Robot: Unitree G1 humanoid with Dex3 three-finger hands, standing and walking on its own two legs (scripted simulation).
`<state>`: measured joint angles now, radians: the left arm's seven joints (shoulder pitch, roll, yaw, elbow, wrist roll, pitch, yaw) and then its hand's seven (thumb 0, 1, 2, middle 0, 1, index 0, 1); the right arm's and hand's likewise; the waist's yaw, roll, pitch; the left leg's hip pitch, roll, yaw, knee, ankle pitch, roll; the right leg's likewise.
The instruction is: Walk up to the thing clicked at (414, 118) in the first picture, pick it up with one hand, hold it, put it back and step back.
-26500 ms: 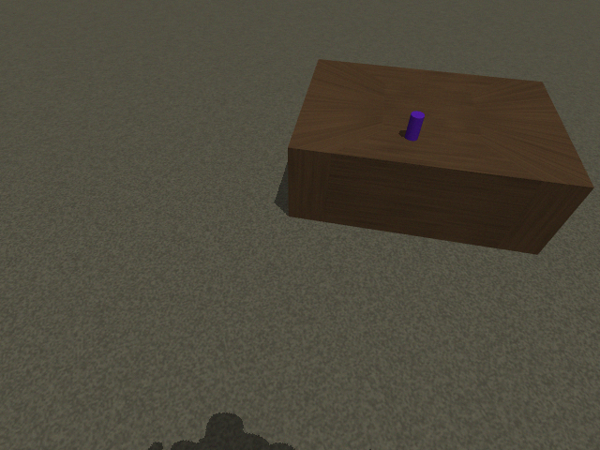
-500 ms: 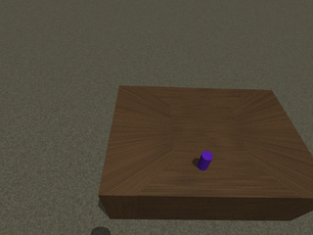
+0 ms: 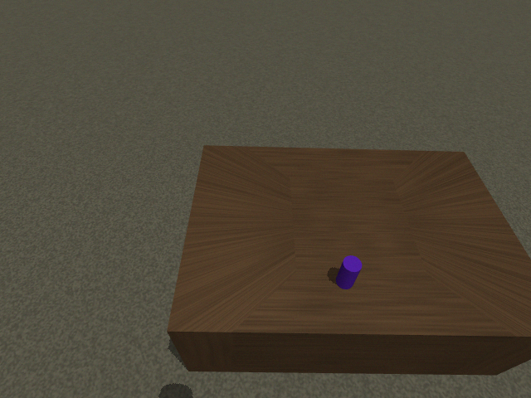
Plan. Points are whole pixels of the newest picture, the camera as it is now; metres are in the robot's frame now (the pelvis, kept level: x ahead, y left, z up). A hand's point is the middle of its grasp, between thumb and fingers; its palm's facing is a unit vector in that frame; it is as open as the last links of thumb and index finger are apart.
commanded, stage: stand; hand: right
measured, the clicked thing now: (348, 272) +0.51 -0.23 -0.34
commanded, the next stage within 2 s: step back in 1.66 s
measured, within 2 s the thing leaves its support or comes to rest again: neither
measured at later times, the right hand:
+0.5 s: hand out of the picture +0.06 -0.26 -0.16, palm faces -0.03 +0.94 -0.34, open 7.4 cm
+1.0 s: hand out of the picture +0.07 -0.26 -0.16, palm faces -0.03 +0.94 -0.34, open 7.4 cm
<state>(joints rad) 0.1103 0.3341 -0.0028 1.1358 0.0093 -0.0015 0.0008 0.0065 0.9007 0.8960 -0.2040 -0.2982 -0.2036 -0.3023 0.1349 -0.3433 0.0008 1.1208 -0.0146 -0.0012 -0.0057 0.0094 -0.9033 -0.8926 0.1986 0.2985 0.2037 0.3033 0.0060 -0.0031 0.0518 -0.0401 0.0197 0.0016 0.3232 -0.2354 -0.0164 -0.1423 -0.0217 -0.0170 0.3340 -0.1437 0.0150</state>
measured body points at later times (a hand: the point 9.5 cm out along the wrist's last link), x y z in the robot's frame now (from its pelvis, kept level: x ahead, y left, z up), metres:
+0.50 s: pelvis +0.00 -0.01 +0.00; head +0.00 +0.00 +0.45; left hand +0.07 +0.29 -0.13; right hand +0.06 -0.31 -0.13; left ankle -0.04 +0.13 -0.75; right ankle +0.03 -0.13 -0.75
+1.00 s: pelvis +0.01 -0.01 +0.00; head +0.02 +0.00 +0.45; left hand +0.08 +0.29 -0.14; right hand +0.07 -0.31 -0.13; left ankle -0.04 +0.13 -0.75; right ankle +0.03 -0.13 -0.75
